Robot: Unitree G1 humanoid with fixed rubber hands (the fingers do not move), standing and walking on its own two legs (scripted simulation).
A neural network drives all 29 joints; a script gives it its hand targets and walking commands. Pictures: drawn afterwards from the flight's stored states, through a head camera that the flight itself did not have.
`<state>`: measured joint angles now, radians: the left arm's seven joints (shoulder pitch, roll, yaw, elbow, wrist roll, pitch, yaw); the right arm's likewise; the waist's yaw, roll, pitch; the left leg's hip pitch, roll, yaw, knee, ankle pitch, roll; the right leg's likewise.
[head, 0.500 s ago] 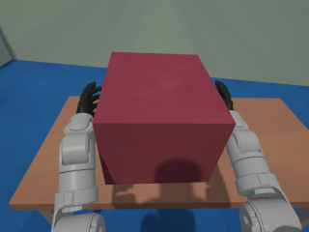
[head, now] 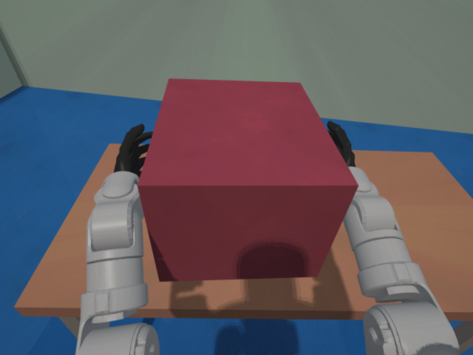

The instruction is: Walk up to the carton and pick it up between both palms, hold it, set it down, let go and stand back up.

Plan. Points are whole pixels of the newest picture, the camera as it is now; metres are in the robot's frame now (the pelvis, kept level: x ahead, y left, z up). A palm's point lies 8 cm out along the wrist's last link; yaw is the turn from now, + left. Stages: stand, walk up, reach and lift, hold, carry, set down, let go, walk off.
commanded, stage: hold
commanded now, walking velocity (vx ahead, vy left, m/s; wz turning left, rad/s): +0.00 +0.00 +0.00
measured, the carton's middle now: (237, 170) +0.39 +0.01 +0.16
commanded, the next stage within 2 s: none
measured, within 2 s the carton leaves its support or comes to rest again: neither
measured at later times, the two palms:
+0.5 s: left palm (131, 172) +0.36 +0.17 +0.18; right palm (341, 168) +0.36 -0.17 +0.18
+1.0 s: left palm (130, 172) +0.36 +0.17 +0.18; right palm (342, 168) +0.36 -0.17 +0.18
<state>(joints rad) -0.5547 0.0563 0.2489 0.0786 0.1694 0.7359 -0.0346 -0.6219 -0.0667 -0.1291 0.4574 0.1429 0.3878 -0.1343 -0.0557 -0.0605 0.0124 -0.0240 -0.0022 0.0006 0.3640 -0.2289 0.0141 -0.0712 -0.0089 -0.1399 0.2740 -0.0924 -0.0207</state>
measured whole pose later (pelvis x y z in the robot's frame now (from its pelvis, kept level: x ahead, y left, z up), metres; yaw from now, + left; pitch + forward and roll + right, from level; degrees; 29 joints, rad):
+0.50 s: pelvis -0.01 +0.00 +0.00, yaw +0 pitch -7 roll -1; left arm -0.61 0.05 0.28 0.17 0.18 0.72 -0.05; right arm -0.66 -0.07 -0.15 0.53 0.12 0.38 -0.13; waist -0.05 -0.06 0.01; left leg -0.02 0.00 0.00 0.36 -0.22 0.02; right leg -0.08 -0.01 -0.13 0.28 -0.09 -0.02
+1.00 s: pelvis +0.00 +0.00 +0.00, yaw +1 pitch -6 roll -1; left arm -0.57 0.07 0.25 0.11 0.16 0.71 -0.04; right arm -0.63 -0.06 -0.15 0.46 0.14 0.38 -0.14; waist -0.06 -0.05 0.01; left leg -0.04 0.00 -0.01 0.38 -0.23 0.01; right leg -0.08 -0.01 -0.15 0.28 -0.09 -0.02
